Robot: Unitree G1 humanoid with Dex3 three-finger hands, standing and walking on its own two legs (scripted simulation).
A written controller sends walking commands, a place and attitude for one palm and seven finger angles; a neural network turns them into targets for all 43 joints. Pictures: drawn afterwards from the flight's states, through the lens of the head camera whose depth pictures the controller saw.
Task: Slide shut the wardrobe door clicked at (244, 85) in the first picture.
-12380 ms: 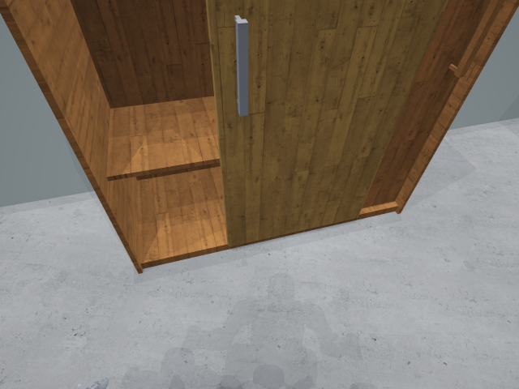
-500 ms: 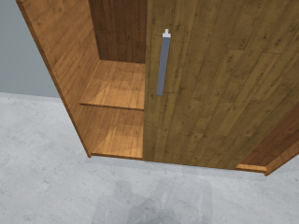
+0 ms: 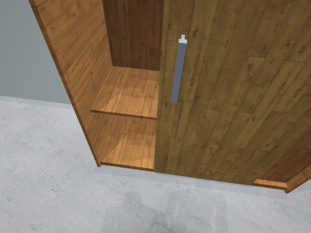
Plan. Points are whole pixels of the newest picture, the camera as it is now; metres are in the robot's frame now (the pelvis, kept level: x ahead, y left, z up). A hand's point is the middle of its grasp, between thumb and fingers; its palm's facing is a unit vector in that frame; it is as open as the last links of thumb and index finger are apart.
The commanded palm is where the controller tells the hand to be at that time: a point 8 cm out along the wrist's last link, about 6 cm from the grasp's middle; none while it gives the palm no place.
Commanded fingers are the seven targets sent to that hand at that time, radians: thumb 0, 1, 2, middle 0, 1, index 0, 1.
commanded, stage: shuffle to correct the standing spot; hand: right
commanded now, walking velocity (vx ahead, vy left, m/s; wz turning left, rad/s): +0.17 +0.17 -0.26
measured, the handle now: (178, 71) +0.59 -0.02 +0.11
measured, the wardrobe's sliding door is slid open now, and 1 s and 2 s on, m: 0.38 0.38 0.38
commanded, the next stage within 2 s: come to a stop and stand still in 0.72 s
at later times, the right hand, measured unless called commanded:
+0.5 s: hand out of the picture +0.01 -0.11 -0.19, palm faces +0.10 +0.99 -0.11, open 7.4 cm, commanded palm none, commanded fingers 0.00 -0.90 -0.90 0.20 0.30 0.20 0.30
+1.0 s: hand (179, 214) +0.22 -0.06 -0.17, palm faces +0.08 +0.97 -0.21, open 7.4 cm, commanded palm none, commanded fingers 0.00 -0.90 -0.90 0.20 0.30 0.20 0.30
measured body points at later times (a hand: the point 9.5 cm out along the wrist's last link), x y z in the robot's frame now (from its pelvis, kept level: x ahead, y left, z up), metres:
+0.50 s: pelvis +0.10 +0.02 -0.01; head +0.14 +0.01 +0.43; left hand +0.19 +0.24 -0.16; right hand +0.01 -0.17 -0.17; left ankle +0.01 +0.11 -0.67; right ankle +0.13 -0.07 -0.74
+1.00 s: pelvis +0.19 +0.12 -0.01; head +0.23 +0.12 +0.44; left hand +0.23 +0.37 -0.16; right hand +0.22 -0.11 -0.16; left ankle +0.20 +0.24 -0.74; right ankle +0.17 +0.03 -0.72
